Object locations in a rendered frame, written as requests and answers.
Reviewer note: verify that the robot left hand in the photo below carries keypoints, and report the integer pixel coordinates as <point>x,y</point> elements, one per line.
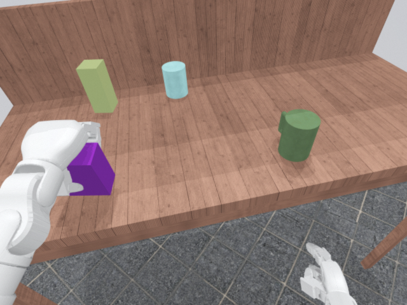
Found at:
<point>59,142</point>

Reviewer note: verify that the robot right hand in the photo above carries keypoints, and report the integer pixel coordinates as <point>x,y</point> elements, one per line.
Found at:
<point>318,282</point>

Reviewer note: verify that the sponge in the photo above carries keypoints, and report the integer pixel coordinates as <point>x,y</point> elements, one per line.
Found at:
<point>91,169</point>

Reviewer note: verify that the table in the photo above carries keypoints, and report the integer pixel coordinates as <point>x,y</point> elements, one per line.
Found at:
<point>211,156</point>

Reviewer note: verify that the robot left forearm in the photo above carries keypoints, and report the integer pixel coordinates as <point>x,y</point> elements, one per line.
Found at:
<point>26,198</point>

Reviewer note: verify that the robot right forearm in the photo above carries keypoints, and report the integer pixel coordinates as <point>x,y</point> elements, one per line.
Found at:
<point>339,298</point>

